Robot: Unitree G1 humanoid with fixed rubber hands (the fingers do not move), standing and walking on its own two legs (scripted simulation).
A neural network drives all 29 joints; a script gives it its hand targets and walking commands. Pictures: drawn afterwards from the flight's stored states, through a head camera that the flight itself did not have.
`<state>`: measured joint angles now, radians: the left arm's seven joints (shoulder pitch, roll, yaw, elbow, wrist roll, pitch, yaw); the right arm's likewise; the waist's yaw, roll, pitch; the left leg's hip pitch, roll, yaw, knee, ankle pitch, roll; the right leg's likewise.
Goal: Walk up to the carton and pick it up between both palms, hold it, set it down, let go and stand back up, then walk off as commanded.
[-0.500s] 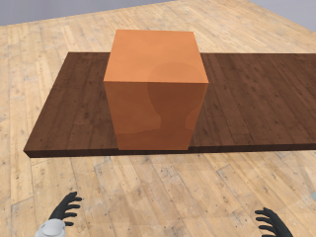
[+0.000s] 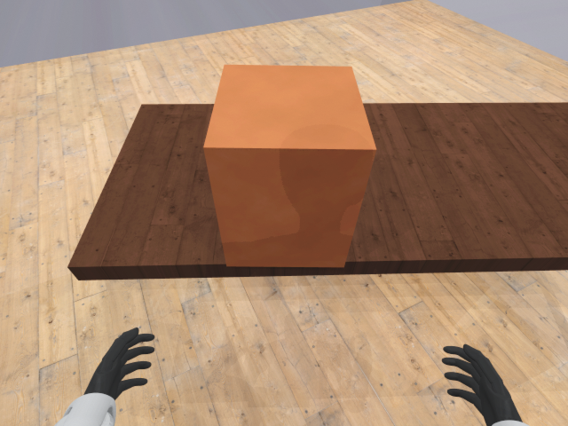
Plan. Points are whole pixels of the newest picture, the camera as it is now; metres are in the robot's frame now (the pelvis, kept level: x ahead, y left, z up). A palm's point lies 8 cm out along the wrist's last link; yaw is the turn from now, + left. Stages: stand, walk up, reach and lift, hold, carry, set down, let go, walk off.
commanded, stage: reach and lift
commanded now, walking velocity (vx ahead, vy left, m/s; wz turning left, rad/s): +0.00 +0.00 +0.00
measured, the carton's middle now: (286, 170) +0.49 +0.01 +0.10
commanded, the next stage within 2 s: none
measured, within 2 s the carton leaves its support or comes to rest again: neither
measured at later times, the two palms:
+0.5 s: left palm (122, 333) +0.23 +0.21 +0.07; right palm (487, 343) +0.22 -0.23 +0.06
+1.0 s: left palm (137, 282) +0.26 +0.19 +0.12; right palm (470, 285) +0.28 -0.21 +0.10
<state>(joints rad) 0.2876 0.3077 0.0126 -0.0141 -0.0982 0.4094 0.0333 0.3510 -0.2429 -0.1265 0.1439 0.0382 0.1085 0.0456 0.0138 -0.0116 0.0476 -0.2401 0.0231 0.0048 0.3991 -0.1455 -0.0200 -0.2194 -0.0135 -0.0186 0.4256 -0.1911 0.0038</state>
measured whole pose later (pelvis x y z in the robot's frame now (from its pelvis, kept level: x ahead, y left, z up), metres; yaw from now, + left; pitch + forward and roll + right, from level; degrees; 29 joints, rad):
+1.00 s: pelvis +0.02 +0.00 +0.00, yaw +0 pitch +2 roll +0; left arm 0.15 0.26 0.01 -0.53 -0.25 0.60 0.09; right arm 0.15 -0.23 -0.09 -0.36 0.23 0.36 -0.09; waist 0.02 0.01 0.02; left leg -0.23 0.02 0.01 0.33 -0.14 -0.02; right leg -0.22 -0.01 -0.02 0.38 -0.19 0.00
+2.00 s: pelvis +0.02 +0.00 +0.00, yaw +0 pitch +2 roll +0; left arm -0.69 0.34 0.09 0.05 -0.22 0.89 0.10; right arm -0.77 -0.42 -0.05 0.38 0.44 0.51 -0.13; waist -0.01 0.00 -0.01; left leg -0.23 0.02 0.01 0.32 -0.13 -0.02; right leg -0.22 -0.01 -0.02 0.38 -0.19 0.00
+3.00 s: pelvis +0.03 -0.01 +0.00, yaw +0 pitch +2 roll +1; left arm -1.00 0.26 0.08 0.97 -0.20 0.35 0.09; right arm -1.01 -0.31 0.01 1.03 0.35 0.27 -0.09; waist -0.01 0.00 -0.05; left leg -0.23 0.02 0.01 0.32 -0.14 -0.03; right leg -0.22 -0.01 -0.02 0.37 -0.20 0.00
